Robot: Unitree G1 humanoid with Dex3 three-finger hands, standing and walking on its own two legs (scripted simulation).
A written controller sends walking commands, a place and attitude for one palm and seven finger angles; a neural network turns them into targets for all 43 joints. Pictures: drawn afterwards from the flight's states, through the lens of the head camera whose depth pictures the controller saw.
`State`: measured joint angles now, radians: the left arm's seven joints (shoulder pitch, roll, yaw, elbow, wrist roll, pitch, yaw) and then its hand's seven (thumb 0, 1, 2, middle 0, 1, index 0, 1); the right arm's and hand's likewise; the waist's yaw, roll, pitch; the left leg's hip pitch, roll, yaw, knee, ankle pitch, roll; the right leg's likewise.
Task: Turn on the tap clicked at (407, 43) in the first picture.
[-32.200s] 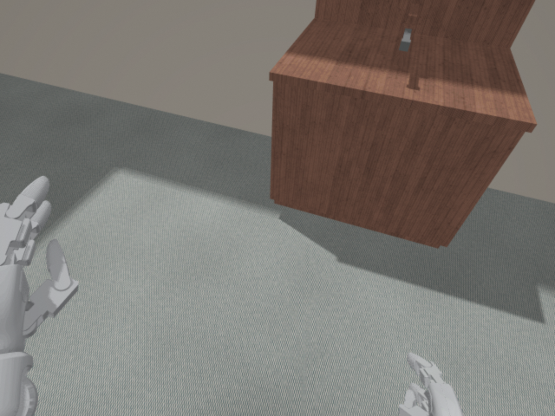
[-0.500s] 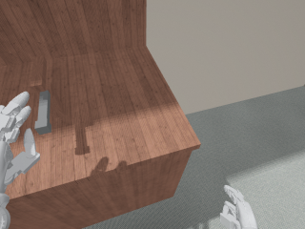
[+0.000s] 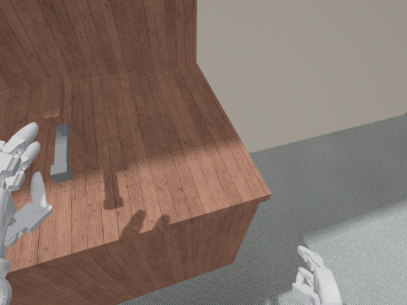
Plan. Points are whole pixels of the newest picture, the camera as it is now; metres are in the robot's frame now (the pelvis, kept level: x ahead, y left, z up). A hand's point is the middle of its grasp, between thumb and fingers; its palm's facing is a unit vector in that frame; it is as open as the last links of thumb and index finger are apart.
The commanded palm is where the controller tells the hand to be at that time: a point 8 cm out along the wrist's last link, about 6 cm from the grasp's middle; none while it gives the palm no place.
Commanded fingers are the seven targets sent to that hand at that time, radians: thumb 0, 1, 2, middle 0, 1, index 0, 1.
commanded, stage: shuffle to correct the standing spot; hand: left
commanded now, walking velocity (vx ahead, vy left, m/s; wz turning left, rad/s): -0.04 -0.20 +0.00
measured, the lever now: (61, 172) +0.33 +0.30 +0.07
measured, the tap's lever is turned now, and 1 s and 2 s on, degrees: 0 0 0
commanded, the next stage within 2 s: none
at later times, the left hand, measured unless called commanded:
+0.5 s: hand (58, 207) +0.21 +0.22 +0.16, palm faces +0.30 -0.87 -0.39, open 7.4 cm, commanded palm +0.16 +0.27 +0.18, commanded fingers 0.00 0.90 0.90 -0.20 -0.30 -0.20 -0.30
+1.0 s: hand (65, 203) +0.22 +0.21 +0.16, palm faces +0.30 -0.87 -0.39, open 7.4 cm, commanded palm +0.17 +0.26 +0.18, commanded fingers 0.00 0.90 0.90 -0.20 -0.30 -0.20 -0.30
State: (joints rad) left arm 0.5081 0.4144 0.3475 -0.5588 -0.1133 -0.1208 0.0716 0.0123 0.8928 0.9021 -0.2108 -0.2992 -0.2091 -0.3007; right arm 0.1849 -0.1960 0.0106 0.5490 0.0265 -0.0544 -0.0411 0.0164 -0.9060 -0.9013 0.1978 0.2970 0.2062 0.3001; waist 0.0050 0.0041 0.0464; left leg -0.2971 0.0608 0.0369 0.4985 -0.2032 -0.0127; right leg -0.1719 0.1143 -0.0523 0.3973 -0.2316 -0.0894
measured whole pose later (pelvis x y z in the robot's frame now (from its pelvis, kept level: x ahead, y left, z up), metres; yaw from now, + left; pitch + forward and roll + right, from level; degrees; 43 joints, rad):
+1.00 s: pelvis +0.01 -0.02 +0.00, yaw +0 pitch +0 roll -1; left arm 0.50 0.40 0.34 -0.56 -0.12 -0.10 0.09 0.01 0.89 0.90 -0.21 -0.30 -0.21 -0.30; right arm 0.17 -0.21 0.00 0.55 0.03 -0.03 -0.04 0.02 -0.91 -0.90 0.20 0.30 0.21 0.30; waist 0.00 0.02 0.05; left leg -0.30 0.08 0.02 0.53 -0.23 -0.04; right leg -0.17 0.13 -0.07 0.43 -0.26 -0.11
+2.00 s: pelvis +0.00 -0.01 +0.00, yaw +1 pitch +0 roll -1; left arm 0.50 0.40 0.33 -0.55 -0.13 -0.09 0.10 0.01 0.89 0.90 -0.21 -0.30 -0.21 -0.30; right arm 0.18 -0.20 0.01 0.55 0.03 -0.03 -0.04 0.02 -0.91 -0.90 0.20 0.30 0.21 0.30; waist 0.01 0.02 0.03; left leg -0.30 0.07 0.02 0.51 -0.21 -0.02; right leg -0.17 0.12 -0.07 0.41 -0.24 -0.10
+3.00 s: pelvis +0.00 -0.01 +0.00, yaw +0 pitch +0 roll -1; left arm 0.50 0.40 0.34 -0.55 -0.13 -0.09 0.10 0.01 0.89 0.90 -0.21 -0.30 -0.21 -0.30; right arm 0.18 -0.19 0.01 0.55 0.03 -0.03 -0.04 0.02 -0.91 -0.90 0.20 0.30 0.21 0.30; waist 0.00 0.02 0.04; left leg -0.31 0.07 0.03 0.51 -0.21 -0.02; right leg -0.18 0.12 -0.07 0.41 -0.24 -0.10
